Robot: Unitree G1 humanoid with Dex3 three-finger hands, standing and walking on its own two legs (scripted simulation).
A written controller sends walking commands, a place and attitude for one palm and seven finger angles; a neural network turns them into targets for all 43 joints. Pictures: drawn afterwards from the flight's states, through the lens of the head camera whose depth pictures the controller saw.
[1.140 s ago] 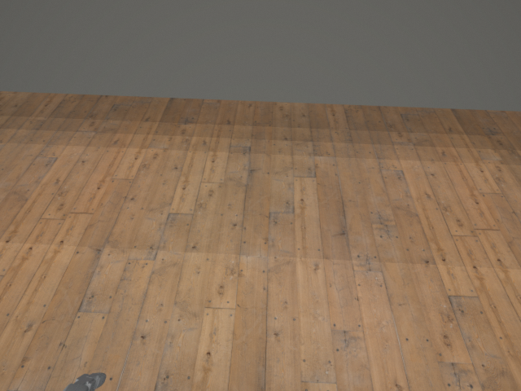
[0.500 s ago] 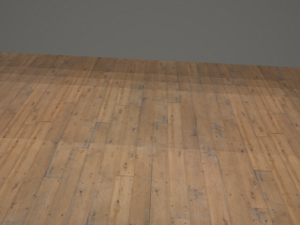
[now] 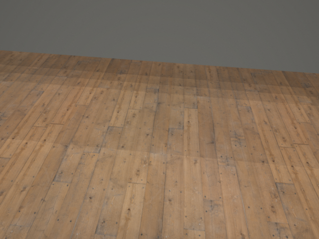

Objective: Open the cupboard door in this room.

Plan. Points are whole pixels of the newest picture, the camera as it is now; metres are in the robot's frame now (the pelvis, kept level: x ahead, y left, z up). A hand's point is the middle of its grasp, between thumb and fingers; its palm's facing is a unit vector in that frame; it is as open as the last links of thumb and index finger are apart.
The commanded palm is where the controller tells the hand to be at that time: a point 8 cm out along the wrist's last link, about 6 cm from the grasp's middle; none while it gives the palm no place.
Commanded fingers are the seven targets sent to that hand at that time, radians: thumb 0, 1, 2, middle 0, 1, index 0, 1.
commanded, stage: turn or walk to find it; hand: left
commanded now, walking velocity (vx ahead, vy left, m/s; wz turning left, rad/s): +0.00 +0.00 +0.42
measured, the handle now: out of the picture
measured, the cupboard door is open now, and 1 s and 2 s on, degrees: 0 0 0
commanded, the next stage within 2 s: none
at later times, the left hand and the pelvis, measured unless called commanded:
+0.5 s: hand out of the picture -0.01 +0.19 -0.16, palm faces +0.22 -0.93 -0.28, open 7.4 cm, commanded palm none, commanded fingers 0.00 0.90 0.90 -0.20 -0.30 -0.20 -0.30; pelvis -0.03 -0.02 -0.01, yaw +12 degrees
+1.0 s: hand out of the picture -0.12 +0.24 -0.17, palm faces +0.45 -0.86 -0.24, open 7.4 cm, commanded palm none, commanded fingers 0.00 0.90 0.90 -0.20 -0.30 -0.20 -0.30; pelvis -0.07 +0.02 +0.00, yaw +25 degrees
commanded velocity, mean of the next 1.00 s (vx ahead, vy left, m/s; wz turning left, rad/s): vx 0.00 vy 0.00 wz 0.42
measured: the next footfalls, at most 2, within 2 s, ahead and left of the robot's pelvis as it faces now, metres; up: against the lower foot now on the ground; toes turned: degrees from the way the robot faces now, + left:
right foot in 0.42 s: +0.02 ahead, -0.13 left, +0.00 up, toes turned +9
left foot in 0.76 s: -0.07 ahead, +0.13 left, +0.00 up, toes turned +24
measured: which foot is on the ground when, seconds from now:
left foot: down 0.00-0.42, up 0.44-0.74, down 0.76-1.00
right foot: down 0.00-0.16, up 0.18-0.40, down 0.42-0.76, up 0.78-1.00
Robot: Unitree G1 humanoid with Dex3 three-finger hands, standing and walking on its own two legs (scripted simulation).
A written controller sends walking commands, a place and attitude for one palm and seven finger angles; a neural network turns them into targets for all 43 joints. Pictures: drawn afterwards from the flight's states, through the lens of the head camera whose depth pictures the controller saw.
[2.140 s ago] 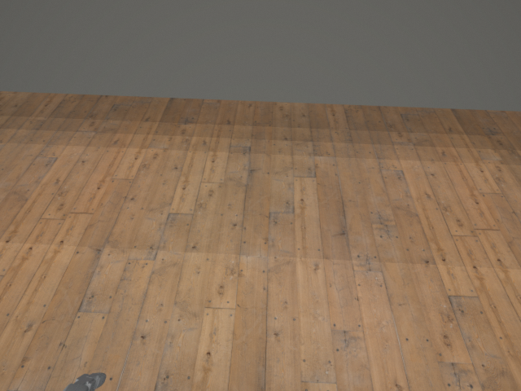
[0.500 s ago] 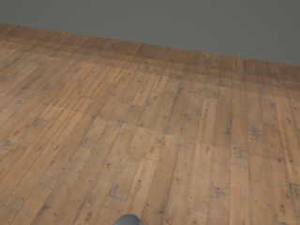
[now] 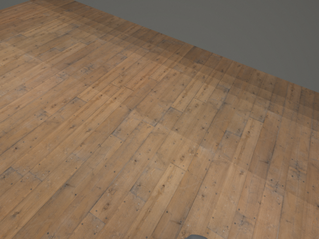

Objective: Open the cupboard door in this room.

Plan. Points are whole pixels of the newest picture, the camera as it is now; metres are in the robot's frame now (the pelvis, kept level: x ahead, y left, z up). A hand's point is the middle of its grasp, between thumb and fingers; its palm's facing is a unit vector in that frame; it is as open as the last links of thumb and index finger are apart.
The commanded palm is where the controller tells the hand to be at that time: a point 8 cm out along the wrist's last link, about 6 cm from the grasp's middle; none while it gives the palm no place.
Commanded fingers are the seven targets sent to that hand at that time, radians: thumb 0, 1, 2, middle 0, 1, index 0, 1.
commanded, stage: turn or walk to find it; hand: left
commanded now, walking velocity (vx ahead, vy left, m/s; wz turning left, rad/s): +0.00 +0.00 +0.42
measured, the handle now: out of the picture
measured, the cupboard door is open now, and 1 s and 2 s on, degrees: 0 0 0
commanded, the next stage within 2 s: none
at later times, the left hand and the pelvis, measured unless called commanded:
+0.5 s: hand out of the picture -0.01 +0.16 -0.16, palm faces +0.25 -0.94 -0.24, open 7.4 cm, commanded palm none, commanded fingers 0.00 0.90 0.90 -0.20 -0.30 -0.20 -0.30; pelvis -0.02 -0.03 +0.00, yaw +14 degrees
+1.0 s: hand out of the picture -0.06 +0.22 -0.16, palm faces +0.44 -0.86 -0.26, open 7.4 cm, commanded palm none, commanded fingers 0.00 0.90 0.90 -0.20 -0.30 -0.20 -0.30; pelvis -0.05 -0.01 +0.00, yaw +25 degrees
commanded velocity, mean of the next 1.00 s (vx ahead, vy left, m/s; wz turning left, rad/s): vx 0.00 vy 0.00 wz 0.42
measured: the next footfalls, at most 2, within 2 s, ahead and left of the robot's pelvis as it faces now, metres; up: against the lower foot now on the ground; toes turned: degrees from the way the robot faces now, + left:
right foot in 0.20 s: +0.04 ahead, -0.13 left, +0.00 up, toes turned +3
left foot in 0.62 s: -0.03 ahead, +0.11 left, +0.00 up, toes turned +22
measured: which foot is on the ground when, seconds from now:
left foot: down 0.00-0.22, up 0.24-0.60, down 0.62-1.00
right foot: up 0.00-0.18, down 0.20-0.62, up 0.64-1.00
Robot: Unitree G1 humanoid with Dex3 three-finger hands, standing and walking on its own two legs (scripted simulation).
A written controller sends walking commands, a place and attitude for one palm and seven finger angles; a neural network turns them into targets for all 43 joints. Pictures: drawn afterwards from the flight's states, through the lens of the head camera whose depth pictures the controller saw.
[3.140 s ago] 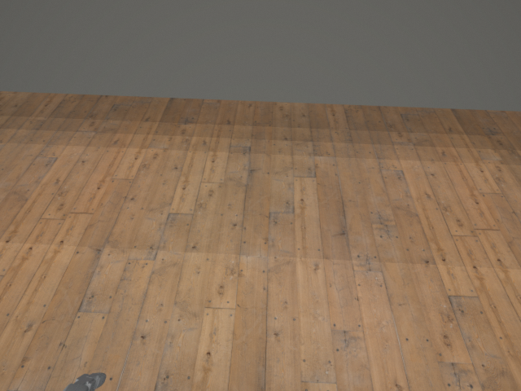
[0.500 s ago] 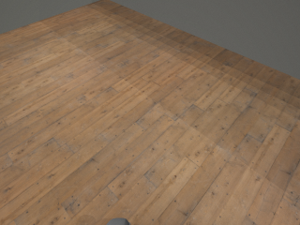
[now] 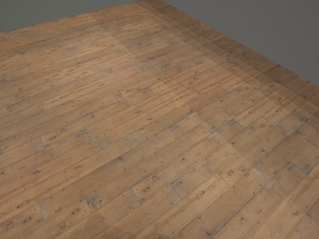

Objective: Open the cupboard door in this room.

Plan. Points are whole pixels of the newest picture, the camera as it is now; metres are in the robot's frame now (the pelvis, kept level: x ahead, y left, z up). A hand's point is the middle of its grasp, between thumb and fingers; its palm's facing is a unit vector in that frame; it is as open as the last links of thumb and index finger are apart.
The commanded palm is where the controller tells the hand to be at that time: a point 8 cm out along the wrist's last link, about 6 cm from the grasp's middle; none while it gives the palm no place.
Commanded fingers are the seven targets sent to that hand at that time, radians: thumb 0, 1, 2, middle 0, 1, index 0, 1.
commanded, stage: turn or walk to find it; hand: left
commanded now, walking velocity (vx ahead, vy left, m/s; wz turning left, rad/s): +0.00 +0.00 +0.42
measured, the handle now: out of the picture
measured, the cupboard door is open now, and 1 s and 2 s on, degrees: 0 0 0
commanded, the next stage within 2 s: none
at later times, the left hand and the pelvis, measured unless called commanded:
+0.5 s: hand out of the picture -0.05 +0.20 -0.18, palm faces +0.29 -0.93 -0.22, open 7.4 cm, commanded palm none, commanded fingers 0.00 0.90 0.90 -0.20 -0.30 -0.20 -0.30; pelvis -0.03 +0.00 -0.01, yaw +15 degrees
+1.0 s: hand out of the picture -0.06 +0.20 -0.15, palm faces +0.44 -0.86 -0.27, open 7.4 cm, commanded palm none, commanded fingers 0.00 0.90 0.90 -0.20 -0.30 -0.20 -0.30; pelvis -0.06 -0.02 -0.01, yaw +26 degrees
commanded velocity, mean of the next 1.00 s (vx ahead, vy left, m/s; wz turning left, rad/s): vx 0.00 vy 0.00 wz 0.42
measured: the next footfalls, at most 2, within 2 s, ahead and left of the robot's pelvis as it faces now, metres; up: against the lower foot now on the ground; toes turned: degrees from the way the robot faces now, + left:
right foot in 0.08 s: +0.04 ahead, -0.13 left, +0.00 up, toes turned -1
left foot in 0.50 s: -0.02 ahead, +0.12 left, +0.00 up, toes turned +19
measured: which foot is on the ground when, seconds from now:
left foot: down 0.00-0.08, up 0.10-0.48, down 0.50-0.94, up 0.96-1.00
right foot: up 0.00-0.06, down 0.08-0.50, up 0.52-0.92, down 0.94-1.00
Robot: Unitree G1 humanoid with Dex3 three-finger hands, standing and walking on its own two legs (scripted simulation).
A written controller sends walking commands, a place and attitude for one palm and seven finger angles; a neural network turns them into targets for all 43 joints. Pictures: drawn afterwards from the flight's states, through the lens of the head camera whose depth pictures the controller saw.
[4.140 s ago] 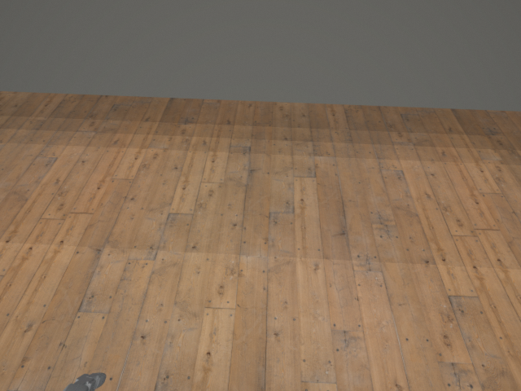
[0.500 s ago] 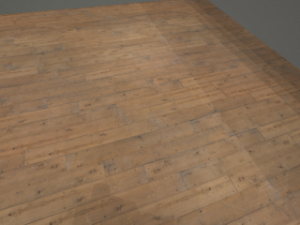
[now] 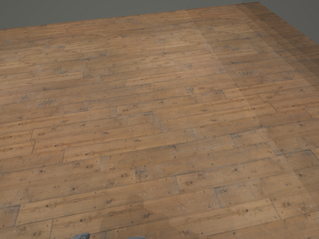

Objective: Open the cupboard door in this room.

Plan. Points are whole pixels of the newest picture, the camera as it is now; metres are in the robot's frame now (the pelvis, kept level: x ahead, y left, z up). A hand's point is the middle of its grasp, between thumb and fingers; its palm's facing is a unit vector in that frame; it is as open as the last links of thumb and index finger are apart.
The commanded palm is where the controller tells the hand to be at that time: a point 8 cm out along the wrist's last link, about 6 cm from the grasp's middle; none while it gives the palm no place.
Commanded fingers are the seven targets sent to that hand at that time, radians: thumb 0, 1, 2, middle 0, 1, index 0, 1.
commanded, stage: turn or walk to find it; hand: left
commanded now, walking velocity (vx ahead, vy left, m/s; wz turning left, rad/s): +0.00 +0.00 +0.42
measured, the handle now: out of the picture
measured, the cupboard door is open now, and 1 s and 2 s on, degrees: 0 0 0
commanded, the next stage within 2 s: none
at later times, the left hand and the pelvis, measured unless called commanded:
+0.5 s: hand out of the picture -0.03 +0.27 -0.17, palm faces +0.26 -0.93 -0.24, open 7.4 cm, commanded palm none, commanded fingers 0.00 0.90 0.90 -0.20 -0.30 -0.20 -0.30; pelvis -0.03 +0.05 +0.01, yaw +13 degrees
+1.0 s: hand out of the picture -0.05 +0.19 -0.14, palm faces +0.44 -0.85 -0.27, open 7.4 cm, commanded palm none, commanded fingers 0.00 0.90 0.90 -0.20 -0.30 -0.20 -0.30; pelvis -0.04 -0.01 +0.01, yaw +26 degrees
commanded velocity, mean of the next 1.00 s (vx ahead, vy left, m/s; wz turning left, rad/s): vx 0.00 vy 0.00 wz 0.42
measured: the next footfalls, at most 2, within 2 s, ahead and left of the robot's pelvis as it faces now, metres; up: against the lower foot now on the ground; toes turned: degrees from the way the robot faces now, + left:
left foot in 0.32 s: +0.00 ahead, +0.15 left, +0.00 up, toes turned +15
right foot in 0.78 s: +0.04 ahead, -0.08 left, +0.00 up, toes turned +17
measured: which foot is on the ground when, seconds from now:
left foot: up 0.00-0.30, down 0.32-0.80, up 0.82-1.00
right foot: down 0.00-0.34, up 0.36-0.76, down 0.78-1.00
